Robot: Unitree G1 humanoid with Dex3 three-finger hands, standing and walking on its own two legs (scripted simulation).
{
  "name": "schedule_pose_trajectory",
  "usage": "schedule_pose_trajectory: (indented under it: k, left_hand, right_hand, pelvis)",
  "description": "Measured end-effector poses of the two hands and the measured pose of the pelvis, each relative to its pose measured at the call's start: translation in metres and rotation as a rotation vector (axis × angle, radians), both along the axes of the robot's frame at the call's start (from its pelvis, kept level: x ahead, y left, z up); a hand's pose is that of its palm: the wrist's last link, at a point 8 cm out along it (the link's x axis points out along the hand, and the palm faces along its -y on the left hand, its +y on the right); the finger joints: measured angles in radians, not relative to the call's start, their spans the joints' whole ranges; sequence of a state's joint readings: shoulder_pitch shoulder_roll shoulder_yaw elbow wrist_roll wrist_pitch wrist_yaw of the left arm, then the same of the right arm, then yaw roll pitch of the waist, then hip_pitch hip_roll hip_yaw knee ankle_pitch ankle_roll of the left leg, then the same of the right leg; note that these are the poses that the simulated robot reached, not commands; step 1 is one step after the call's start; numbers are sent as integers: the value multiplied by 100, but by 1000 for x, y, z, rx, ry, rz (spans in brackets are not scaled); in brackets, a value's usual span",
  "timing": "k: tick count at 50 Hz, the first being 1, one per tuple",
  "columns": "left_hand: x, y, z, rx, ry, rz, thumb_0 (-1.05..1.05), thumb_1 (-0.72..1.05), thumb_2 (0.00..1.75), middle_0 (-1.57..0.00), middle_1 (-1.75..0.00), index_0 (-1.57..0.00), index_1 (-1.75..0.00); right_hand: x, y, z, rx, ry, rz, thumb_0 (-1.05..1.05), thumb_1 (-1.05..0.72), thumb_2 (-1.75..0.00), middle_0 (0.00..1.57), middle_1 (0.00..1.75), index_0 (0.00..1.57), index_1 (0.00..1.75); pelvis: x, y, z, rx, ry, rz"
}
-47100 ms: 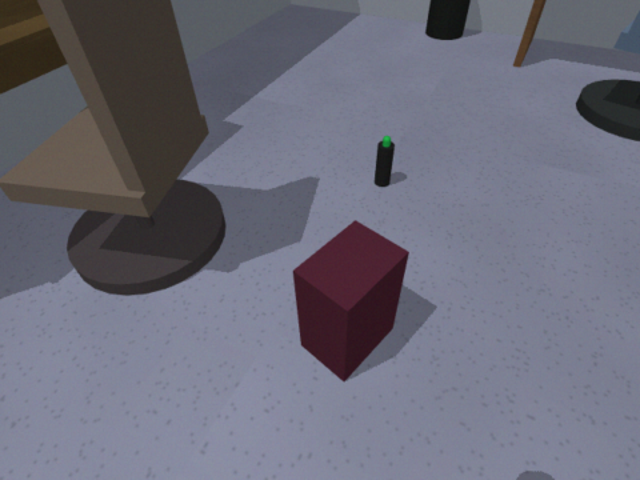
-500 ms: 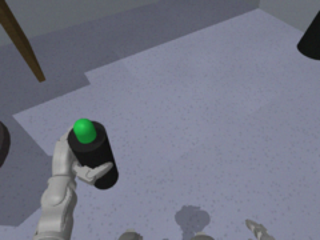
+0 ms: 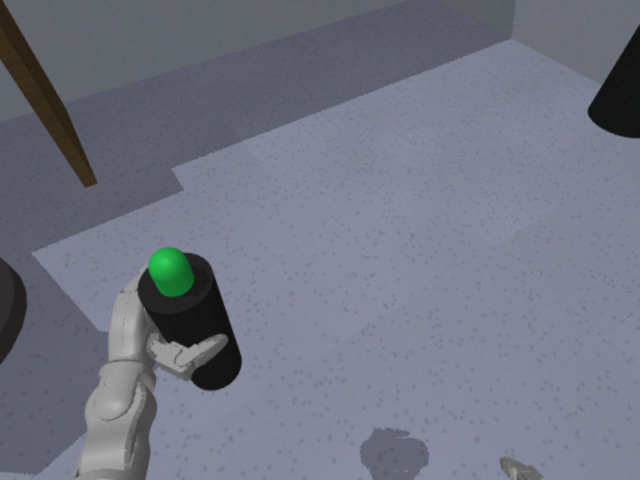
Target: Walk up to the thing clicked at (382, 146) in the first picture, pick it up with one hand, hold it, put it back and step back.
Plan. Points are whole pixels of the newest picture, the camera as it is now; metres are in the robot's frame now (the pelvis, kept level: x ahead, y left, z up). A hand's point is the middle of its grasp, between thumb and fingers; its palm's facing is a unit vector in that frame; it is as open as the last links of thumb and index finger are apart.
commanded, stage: hold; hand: left
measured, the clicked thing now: (194, 321) +0.33 +0.17 +0.02
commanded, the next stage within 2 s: none
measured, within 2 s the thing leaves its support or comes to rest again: neither
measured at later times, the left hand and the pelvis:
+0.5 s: hand (186, 314) +0.32 +0.17 +0.05, palm faces +0.06 -1.00 -0.03, open 10.6 cm; pelvis +0.00 +0.00 +0.01, yaw +0 degrees
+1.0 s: hand (182, 310) +0.32 +0.17 +0.06, palm faces +0.07 -1.00 -0.03, open 10.6 cm; pelvis +0.00 +0.00 +0.02, yaw +0 degrees
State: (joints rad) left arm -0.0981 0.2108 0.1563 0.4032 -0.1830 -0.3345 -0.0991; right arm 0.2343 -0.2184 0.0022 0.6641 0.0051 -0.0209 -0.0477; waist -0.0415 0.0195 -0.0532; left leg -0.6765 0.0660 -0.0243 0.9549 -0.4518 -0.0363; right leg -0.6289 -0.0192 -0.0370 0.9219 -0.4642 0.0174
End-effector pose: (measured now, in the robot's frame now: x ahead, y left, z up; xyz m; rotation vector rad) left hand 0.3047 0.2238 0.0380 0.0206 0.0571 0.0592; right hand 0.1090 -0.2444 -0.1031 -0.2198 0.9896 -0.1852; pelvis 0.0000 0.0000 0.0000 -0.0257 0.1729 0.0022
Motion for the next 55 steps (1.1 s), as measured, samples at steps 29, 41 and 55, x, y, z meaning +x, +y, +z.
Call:
schedule_pose_trajectory:
  k: [29,41,55]
  left_hand:
    - [-6,-1,19,5,-14,5,-1,-45,110,-67,-100,-68,-100]
    - [-7,-4,25,2,-23,3,-1,-45,109,-67,-100,-68,-100]
    - [-8,2,24,3,-21,7,-1,-45,109,-66,-100,-68,-101]
  right_hand:
    - [6,4,14,14,-29,9,1,-93,-90,21,30,20,30]
    - [9,5,21,4,-42,11,1,-92,-90,21,30,20,30]
    - [3,8,22,12,-42,14,1,-92,-91,21,30,20,30]
  pelvis:
    - [1,0,13,6,-58,-1]
    - [0,2,18,8,-74,0]
    - [-3,5,18,5,-82,-1]
